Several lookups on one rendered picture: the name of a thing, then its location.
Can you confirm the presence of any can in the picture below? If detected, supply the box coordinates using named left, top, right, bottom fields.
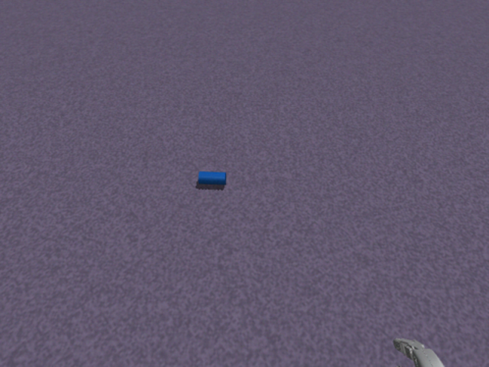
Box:
left=199, top=171, right=226, bottom=185

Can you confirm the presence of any right robot hand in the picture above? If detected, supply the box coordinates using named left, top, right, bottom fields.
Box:
left=393, top=338, right=445, bottom=367

